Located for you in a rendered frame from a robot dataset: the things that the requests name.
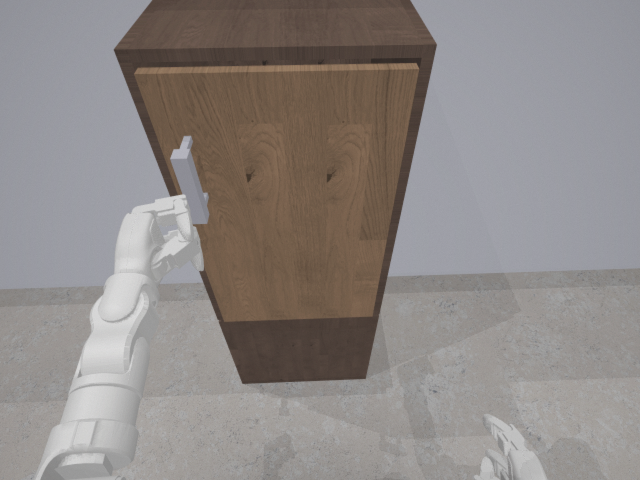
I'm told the right robot hand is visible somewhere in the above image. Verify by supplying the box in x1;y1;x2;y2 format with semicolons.
474;414;548;480

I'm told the robot left forearm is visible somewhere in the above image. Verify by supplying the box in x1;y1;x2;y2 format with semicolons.
33;272;160;480

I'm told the cupboard door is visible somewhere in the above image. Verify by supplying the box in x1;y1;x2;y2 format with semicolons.
134;63;419;322

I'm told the handle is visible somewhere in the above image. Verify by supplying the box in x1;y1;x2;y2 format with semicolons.
170;136;209;224

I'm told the left robot hand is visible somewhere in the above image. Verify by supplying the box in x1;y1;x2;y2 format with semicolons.
114;194;204;288

